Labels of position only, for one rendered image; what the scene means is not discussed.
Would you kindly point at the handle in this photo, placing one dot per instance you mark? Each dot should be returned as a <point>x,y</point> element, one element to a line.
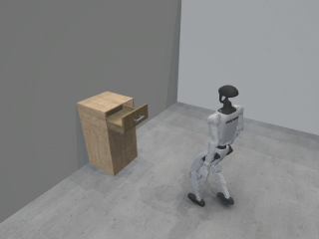
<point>141,118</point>

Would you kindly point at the right robot forearm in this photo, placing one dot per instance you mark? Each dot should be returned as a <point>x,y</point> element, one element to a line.
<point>236,134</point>

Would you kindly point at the left robot upper arm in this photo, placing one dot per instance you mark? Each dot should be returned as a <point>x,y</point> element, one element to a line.
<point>213,122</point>

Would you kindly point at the left robot forearm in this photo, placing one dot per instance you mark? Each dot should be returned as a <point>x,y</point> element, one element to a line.
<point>211,152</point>

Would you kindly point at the cabinet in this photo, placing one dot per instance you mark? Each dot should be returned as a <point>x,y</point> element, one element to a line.
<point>109,150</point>

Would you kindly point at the robot head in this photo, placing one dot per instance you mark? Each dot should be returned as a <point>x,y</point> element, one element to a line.
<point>227,91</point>

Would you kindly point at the robot left hand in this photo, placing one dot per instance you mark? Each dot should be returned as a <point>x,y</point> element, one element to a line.
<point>204,172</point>

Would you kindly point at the right robot upper arm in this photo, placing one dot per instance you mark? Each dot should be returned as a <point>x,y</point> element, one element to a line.
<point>240,125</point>

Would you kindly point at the left robot shin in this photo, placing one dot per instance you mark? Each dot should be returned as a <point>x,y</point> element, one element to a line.
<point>196,185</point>

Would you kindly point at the drawer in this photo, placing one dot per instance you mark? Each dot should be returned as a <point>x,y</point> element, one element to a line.
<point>123,118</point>

